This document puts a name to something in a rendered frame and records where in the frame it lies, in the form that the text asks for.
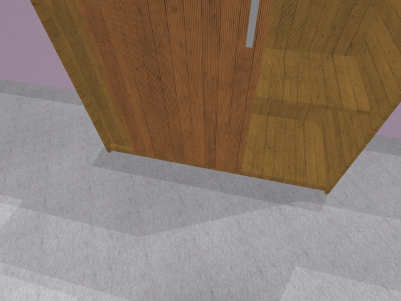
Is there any handle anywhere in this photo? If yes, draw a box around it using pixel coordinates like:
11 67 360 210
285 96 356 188
246 0 259 48

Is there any wardrobe door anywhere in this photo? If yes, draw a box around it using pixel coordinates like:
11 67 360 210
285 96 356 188
75 0 273 173
44 0 130 147

